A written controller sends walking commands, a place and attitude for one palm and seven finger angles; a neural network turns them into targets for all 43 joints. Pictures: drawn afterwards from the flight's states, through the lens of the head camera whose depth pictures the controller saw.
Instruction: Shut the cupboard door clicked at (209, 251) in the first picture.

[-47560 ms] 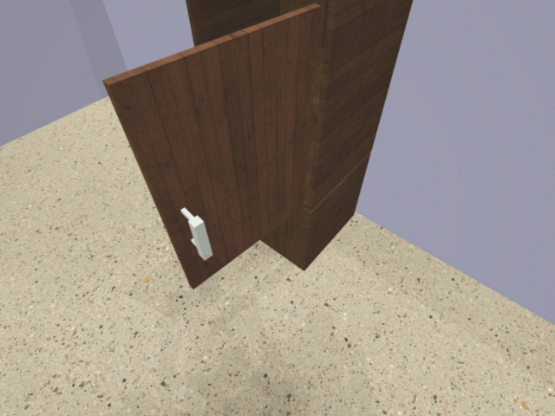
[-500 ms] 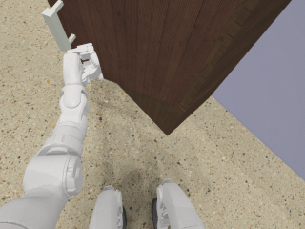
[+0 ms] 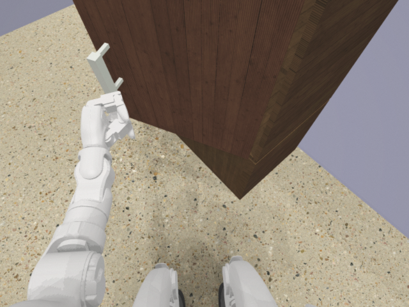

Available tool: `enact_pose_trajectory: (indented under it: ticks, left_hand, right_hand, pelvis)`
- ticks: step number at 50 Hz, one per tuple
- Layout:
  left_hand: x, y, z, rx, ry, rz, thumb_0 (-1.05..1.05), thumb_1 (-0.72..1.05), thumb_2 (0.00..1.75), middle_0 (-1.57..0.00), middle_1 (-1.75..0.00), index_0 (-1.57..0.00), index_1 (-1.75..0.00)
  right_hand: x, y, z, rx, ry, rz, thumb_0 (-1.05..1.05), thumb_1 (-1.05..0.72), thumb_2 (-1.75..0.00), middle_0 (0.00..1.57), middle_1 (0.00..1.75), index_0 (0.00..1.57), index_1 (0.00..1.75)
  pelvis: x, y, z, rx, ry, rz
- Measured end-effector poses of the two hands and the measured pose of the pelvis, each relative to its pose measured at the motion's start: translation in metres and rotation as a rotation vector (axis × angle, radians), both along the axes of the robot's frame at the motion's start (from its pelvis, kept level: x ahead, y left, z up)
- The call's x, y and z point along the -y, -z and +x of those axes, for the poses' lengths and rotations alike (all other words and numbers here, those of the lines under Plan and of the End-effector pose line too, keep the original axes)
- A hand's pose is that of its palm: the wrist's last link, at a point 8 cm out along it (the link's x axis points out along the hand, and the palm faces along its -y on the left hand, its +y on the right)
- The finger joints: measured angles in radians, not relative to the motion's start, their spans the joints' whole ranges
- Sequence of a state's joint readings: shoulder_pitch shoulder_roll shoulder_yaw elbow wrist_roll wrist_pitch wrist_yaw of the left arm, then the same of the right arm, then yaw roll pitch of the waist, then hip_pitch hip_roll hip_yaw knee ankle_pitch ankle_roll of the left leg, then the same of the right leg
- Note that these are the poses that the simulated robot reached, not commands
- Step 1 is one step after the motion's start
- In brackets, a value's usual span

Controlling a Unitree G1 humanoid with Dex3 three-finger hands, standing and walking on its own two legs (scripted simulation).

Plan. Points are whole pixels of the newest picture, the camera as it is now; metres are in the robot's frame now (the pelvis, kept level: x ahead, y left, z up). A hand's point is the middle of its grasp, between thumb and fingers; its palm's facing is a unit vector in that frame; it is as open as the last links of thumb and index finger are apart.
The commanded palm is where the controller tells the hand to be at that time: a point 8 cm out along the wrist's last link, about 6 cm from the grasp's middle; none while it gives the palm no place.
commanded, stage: draw the hand back to the body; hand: left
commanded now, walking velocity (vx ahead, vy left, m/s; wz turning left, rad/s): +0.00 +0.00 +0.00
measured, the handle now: (108, 71) +0.64 +0.20 +0.01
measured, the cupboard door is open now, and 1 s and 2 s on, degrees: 27 27 27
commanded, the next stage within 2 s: step back with the hand held close in 1.36 s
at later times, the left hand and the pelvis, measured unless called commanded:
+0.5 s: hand (33, 169) +0.32 +0.21 +0.15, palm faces +0.14 -0.96 -0.23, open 3.2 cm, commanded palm +0.28 +0.25 +0.18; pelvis +0.03 +0.02 +0.09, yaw +1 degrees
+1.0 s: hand out of the picture +0.23 +0.30 +0.28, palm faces +0.49 -0.76 -0.43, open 6.2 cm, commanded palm +0.18 +0.34 +0.29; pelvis +0.05 +0.03 +0.11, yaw +2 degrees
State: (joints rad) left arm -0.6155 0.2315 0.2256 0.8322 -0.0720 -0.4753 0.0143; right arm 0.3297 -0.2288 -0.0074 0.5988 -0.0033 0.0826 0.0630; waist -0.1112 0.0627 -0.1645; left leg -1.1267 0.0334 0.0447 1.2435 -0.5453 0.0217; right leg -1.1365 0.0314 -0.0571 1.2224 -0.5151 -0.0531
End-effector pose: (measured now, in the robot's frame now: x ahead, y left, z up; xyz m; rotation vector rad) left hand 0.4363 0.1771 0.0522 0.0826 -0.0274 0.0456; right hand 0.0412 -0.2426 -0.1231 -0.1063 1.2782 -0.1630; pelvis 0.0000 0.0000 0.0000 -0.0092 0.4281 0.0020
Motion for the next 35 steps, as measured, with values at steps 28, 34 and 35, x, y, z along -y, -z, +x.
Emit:
enact_pose_trajectory:
  ticks: [28, 34, 35]
  left_hand:
    - [-0.095, -0.135, -0.155, -0.072, -0.18, 0.162, 0.01, 0.9, 0.9, -1.0, -1.18, -1.01, -1.18]
    - [-0.113, -0.168, -0.181, -0.033, -0.25, 0.197, 0.01, 0.9, 0.9, -0.84, -1.01, -0.85, -1.0]
    - [-0.115, -0.172, -0.186, -0.032, -0.259, 0.203, 0.01, 0.9, 0.9, -0.82, -0.98, -0.82, -0.97]
  right_hand:
    - [-0.05, -0.156, 0.187, 0.567, -0.133, -0.064, 0.01, -0.91, -0.89, 0.19, 0.3, 0.2, 0.3]
    - [-0.077, -0.166, 0.203, 0.618, -0.191, -0.007, 0.01, -0.91, -0.89, 0.2, 0.3, 0.2, 0.3]
    - [-0.08, -0.166, 0.204, 0.62, -0.198, -0.001, 0.01, -0.91, -0.89, 0.2, 0.3, 0.2, 0.3]
  pelvis:
    - [-0.022, -0.097, 0.038, 0.368, -0.032, -0.004]
    - [-0.029, -0.107, 0.047, 0.418, -0.037, -0.004]
    - [-0.03, -0.108, 0.047, 0.424, -0.037, -0.004]
